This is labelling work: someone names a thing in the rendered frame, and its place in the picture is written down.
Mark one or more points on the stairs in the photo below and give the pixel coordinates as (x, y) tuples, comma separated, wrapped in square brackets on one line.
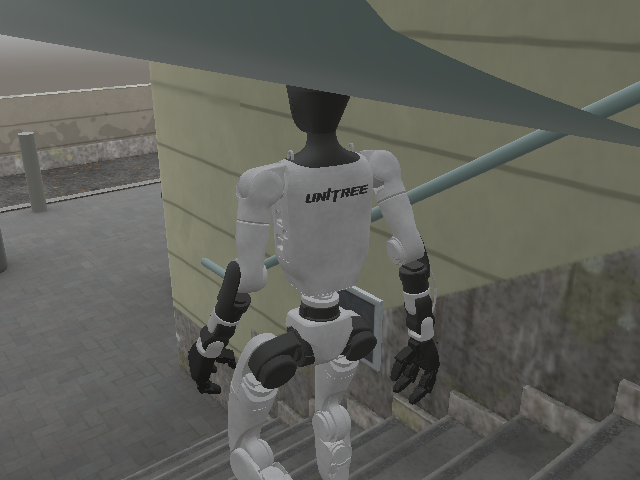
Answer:
[(520, 449)]

